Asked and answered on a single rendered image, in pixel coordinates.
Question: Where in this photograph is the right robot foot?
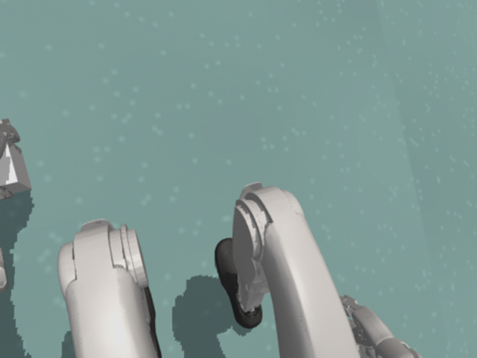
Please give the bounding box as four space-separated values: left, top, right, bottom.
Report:
215 238 262 329

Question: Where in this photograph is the left robot foot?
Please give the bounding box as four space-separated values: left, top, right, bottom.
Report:
144 287 162 358

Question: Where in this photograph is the right robot arm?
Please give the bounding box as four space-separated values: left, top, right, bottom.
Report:
375 338 422 358

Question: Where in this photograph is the right robot hand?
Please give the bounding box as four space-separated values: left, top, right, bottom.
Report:
339 295 395 358

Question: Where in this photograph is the small box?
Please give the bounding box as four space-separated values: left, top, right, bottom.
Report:
0 138 32 194

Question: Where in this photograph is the left robot hand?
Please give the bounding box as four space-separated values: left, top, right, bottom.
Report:
0 119 20 201

